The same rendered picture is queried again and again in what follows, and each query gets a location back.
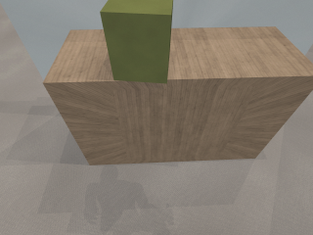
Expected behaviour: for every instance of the pedestal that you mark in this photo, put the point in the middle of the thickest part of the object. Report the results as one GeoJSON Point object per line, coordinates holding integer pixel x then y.
{"type": "Point", "coordinates": [229, 91]}

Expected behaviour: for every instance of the carton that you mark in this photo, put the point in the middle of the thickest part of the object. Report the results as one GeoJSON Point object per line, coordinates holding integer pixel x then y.
{"type": "Point", "coordinates": [138, 36]}

